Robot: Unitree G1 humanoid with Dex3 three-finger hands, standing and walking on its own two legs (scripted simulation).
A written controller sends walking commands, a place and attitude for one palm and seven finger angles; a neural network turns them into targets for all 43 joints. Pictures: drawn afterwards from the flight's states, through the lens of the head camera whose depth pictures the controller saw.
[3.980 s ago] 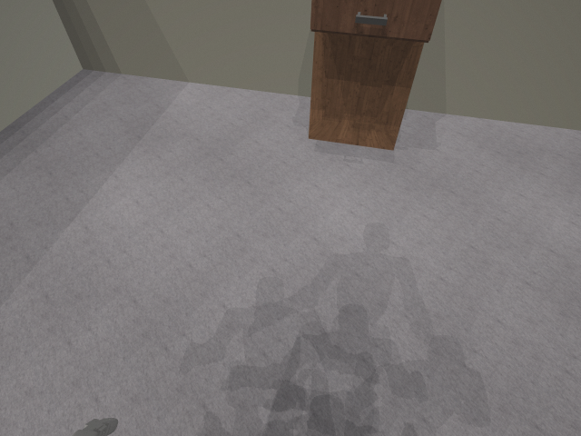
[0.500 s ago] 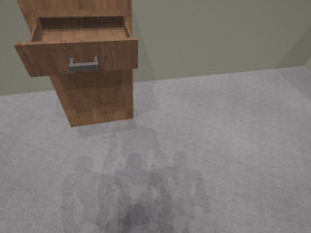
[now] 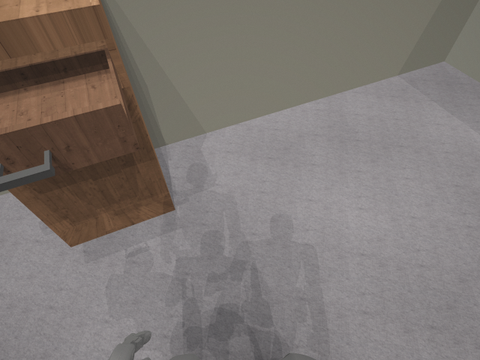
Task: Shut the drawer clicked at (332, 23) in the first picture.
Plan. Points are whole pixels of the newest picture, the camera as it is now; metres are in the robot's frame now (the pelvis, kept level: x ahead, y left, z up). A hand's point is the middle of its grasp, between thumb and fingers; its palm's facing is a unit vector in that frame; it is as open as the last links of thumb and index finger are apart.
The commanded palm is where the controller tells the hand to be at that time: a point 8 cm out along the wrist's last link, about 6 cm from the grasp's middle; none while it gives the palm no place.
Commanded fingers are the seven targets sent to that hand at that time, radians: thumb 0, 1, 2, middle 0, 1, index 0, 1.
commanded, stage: turn to face it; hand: left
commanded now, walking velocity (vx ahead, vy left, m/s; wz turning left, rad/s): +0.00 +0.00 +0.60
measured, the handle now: (23, 170) +0.47 +0.44 +0.03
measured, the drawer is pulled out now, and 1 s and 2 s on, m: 0.29 0.29 0.29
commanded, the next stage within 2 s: take the last steps up to it in 0.64 s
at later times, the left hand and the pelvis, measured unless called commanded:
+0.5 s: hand out of the picture +0.02 +0.27 -0.17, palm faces +0.29 -0.93 -0.23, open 7.3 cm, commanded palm none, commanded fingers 0.00 0.90 0.90 -0.20 -0.30 -0.20 -0.30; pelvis +0.03 +0.05 +0.01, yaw +14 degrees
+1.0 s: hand out of the picture +0.00 +0.17 -0.14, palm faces +0.42 -0.88 -0.22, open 7.3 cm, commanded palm none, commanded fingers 0.00 0.90 0.90 -0.20 -0.30 -0.20 -0.30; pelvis +0.05 +0.00 +0.02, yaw +22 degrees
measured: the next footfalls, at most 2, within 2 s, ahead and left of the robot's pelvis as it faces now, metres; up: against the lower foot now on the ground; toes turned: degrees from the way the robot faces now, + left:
left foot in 0.32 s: +0.09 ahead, +0.14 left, +0.00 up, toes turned +20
right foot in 0.84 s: +0.11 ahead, -0.09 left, +0.00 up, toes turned +16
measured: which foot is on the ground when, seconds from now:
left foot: up 0.00-0.30, down 0.32-0.84, up 0.86-1.00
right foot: down 0.00-0.32, up 0.34-0.82, down 0.84-1.00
